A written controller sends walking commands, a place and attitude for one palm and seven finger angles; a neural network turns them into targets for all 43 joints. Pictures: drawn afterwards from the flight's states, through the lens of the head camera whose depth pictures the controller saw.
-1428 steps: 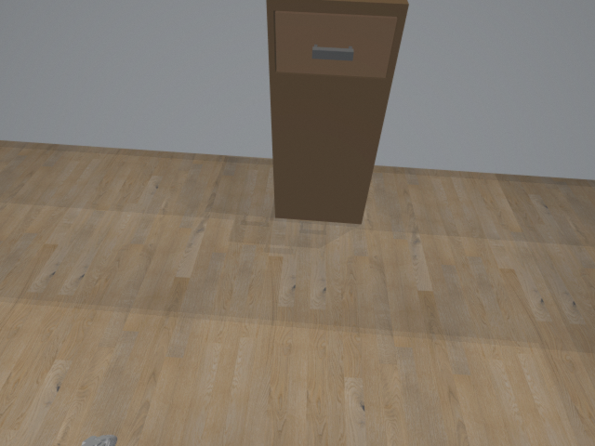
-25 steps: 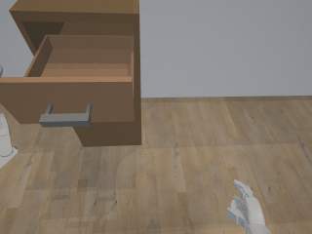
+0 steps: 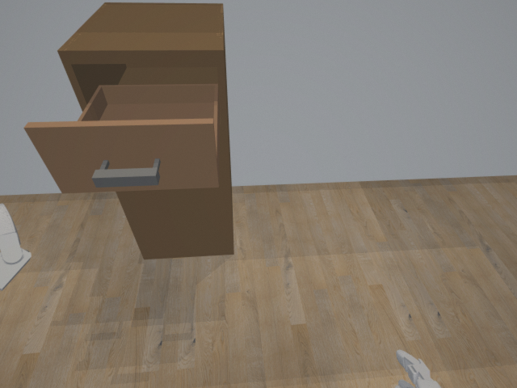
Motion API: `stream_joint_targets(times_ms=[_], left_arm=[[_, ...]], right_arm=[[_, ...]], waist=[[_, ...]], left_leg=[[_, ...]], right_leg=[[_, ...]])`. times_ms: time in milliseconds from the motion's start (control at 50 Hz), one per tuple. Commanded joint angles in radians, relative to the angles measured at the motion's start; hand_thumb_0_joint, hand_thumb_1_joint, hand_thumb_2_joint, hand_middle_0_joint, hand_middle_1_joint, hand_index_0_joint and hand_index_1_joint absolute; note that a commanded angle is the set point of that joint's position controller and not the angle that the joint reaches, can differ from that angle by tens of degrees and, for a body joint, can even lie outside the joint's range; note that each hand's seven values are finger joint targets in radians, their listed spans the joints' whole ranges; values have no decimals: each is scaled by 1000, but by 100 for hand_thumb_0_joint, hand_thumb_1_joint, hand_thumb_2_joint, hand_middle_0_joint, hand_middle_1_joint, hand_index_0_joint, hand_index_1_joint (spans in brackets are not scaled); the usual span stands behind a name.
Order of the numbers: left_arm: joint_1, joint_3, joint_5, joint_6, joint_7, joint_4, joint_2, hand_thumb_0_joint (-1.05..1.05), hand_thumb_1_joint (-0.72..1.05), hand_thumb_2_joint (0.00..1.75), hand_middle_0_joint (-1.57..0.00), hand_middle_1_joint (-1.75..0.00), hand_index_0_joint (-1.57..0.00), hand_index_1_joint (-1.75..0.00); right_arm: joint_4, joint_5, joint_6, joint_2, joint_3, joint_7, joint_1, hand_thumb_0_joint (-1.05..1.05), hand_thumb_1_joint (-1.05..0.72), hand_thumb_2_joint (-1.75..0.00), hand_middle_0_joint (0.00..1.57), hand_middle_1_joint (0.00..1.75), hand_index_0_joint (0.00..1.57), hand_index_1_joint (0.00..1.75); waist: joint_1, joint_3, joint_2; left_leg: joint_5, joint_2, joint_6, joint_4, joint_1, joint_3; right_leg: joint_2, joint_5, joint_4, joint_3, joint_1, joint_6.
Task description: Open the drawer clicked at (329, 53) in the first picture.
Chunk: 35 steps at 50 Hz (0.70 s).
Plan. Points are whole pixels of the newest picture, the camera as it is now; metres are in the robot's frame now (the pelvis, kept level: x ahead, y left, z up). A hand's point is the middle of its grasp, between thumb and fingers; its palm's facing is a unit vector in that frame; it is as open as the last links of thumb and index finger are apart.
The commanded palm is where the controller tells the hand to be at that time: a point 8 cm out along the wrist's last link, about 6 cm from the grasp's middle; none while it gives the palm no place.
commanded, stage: stop stepping back and stand still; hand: left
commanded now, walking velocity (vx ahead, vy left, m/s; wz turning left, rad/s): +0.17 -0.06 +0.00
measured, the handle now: (129, 170) +0.53 +0.28 +0.04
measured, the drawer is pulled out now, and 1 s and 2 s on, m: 0.29 0.29 0.29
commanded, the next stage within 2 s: let the arm hang, fingers relaxed in 0.98 s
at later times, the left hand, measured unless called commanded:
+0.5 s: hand out of the picture +0.19 +0.26 +0.21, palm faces +0.48 -0.76 -0.44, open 7.4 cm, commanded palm +0.13 +0.29 +0.23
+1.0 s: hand out of the picture +0.20 +0.28 +0.21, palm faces +0.42 -0.78 -0.47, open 7.4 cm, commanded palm +0.13 +0.32 +0.23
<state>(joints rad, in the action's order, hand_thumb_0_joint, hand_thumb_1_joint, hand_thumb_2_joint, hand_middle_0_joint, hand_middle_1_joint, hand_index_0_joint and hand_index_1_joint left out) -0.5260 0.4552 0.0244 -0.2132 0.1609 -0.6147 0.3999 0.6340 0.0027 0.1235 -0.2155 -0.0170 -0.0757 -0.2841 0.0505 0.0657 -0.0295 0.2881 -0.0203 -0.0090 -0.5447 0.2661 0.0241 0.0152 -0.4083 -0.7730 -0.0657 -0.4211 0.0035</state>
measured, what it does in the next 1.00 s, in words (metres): steps on the spot: left foot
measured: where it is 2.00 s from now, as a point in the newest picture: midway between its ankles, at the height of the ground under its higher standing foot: outside the picture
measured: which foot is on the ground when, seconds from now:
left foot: down 0.00-0.08, up 0.10-0.34, down 0.36-1.00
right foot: down 0.00-1.00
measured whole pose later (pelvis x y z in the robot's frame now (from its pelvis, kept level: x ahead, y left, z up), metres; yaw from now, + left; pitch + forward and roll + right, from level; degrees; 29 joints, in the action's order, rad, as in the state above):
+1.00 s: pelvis +0.01 +0.04 +0.01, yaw +1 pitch +1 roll -1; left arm -0.59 0.44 0.05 -0.21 0.15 -0.66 0.40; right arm 0.59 -0.01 0.09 -0.20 0.01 -0.05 -0.21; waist 0.01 -0.02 0.00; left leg 0.24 -0.01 0.03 -0.47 0.24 0.09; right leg 0.02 -0.21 -0.44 -0.08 -0.24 0.00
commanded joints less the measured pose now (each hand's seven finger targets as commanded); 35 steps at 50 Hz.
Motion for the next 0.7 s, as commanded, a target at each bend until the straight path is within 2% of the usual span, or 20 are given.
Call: stream_joint_targets(times_ms=[0,20,40,60,80,100,120,160,200,260,280,300,340,360,380,420,500,580,640,680], left_arm=[[-7,116,-3,-53,24,-200,185,0,90,90,-20,-30,-20,-30],[3,117,-2,-49,23,-196,191,0,90,90,-20,-30,-20,-30],[20,123,-4,-50,19,-183,206,0,90,90,-20,-30,-20,-30],[41,140,5,-53,15,-164,223,0,90,90,-20,-30,-20,-30],[96,156,7,-70,15,-195,240,0,90,90,-20,-30,-20,-30],[75,153,8,-78,10,-171,220,0,90,90,-20,-30,-20,-30],[61,154,12,-75,4,-159,217,0,90,90,-20,-30,-20,-30],[11,133,19,-80,-6,-119,178,0,90,90,-20,-30,-20,-30],[12,108,12,-77,-4,-117,165,0,90,90,-20,-30,-20,-30],[8,79,6,-67,12,-155,149,0,90,90,-20,-30,-20,-30],[15,71,5,-67,14,-176,148,0,90,90,-20,-30,-20,-30],[24,74,6,-68,17,-196,155,0,90,90,-20,-30,-20,-30],[58,63,8,-64,20,-237,151,0,90,90,-20,-30,-20,-30],[61,83,12,-65,21,-228,167,0,90,90,-20,-30,-20,-30],[34,97,9,-62,20,-210,170,0,90,90,-20,-30,-20,-30],[53,91,7,-59,19,-233,164,0,90,90,-20,-30,-20,-30],[24,79,13,-53,17,-211,145,0,90,90,-20,-30,-20,-30],[-9,84,22,-43,12,-206,144,0,90,90,-20,-30,-20,-30],[-21,90,25,-43,11,-239,153,0,90,90,-20,-30,-20,-30],[-33,96,26,-44,11,-239,156,0,90,90,-20,-30,-20,-30]], right_arm=[[-168,-1,65,-118,-15,9,163,0,-90,-90,20,30,20,30],[-173,-2,57,-122,-19,7,174,0,-90,-90,20,30,20,30],[-176,2,45,-123,-30,7,177,0,-90,-90,20,30,20,30],[-170,1,36,-119,-37,11,163,0,-90,-90,20,30,20,30],[-161,-1,36,-119,-42,18,160,0,-90,-90,20,30,20,30],[-148,-1,33,-117,-45,20,139,0,-90,-90,20,30,20,30],[-149,-3,22,-112,-41,22,149,0,-90,-90,20,30,20,30],[-157,-2,16,-95,-27,19,145,0,-90,-90,20,30,20,30],[-160,0,20,-93,-22,11,159,0,-90,-90,20,30,20,30],[-163,6,32,-91,-16,5,153,0,-90,-90,20,30,20,30],[-166,8,36,-98,-19,3,150,0,-90,-90,20,30,20,30],[-171,7,40,-106,-23,2,143,0,-90,-90,20,30,20,30],[-191,-2,38,-127,-33,2,162,0,-90,-90,20,30,20,30],[-190,-8,38,-129,-34,3,168,0,-90,-90,20,30,20,30],[-184,-8,37,-114,-25,5,160,0,-90,-90,20,30,20,30],[-189,-7,38,-114,-20,9,171,0,-90,-90,20,30,20,30],[-195,-9,40,-112,-17,19,168,0,-90,-90,20,30,20,30],[-205,-11,29,-106,-13,25,173,0,-90,-90,20,30,20,30],[-211,-9,23,-105,-9,26,178,0,-90,-90,20,30,20,30],[-216,-9,18,-101,-8,25,179,0,-90,-90,20,30,20,30]], waist=[[-44,-75,208],[-44,-73,126],[-40,-81,-34],[-29,-56,-164],[-38,1,-121],[-26,-9,-64],[-23,-30,-40],[-20,-24,-75],[-29,-32,-93],[-37,-16,-61],[-38,-18,-22],[-38,-10,6],[-48,-7,79],[-51,4,85],[-46,3,134],[-45,-12,160],[-43,27,78],[-40,38,73],[-41,42,118],[-42,45,115]], left_leg=[[228,-206,129,221,228,-179],[248,-144,93,124,288,-107],[234,-44,53,-91,362,-30],[184,12,29,-335,347,24],[185,0,21,-498,327,-17],[134,-18,18,-562,327,-52],[98,-33,12,-555,320,-60],[38,-41,10,-434,247,-24],[38,-31,23,-250,133,22],[-2,0,41,24,-20,68],[-12,-1,45,92,-54,54],[2,-29,56,141,-72,15],[-60,-118,82,178,-68,-94],[-81,-137,84,172,-42,-110],[-55,-123,75,186,-32,-90],[-61,-114,63,195,-3,-80],[-191,-97,42,151,-4,-59],[-248,-91,30,140,-19,-45],[-268,-97,24,157,-24,-54],[-254,-100,24,168,-14,-54]], right_leg=[[-5,15,156,-18,205,-1],[9,19,272,29,293,14],[120,-100,422,258,307,83],[304,-169,568,528,249,168],[363,-242,625,591,221,194],[348,-227,620,551,186,190],[322,-166,603,482,156,174],[275,4,586,306,131,155],[251,26,587,230,86,132],[214,-38,566,199,100,98],[193,-32,543,193,110,78],[173,-23,503,186,124,56],[93,117,393,139,156,16],[75,153,375,129,178,4],[67,148,373,123,175,8],[56,191,363,106,197,9],[58,348,357,94,263,10],[62,410,361,90,276,11],[52,404,350,73,278,9],[45,393,345,67,286,6]])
